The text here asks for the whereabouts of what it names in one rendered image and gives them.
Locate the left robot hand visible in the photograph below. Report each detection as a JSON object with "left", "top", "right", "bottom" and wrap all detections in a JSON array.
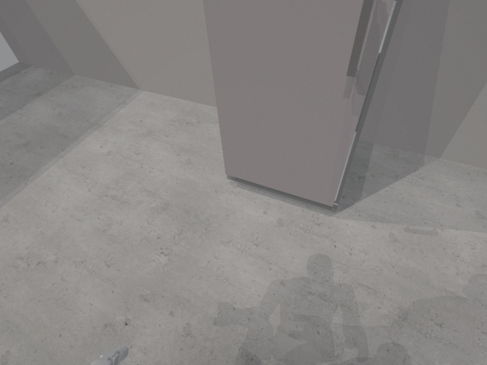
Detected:
[{"left": 91, "top": 347, "right": 129, "bottom": 365}]

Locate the fridge door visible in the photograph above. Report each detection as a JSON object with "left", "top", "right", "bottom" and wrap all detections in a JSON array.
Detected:
[{"left": 203, "top": 0, "right": 394, "bottom": 207}]

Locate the handle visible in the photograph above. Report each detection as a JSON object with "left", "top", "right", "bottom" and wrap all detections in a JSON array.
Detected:
[{"left": 346, "top": 0, "right": 374, "bottom": 77}]

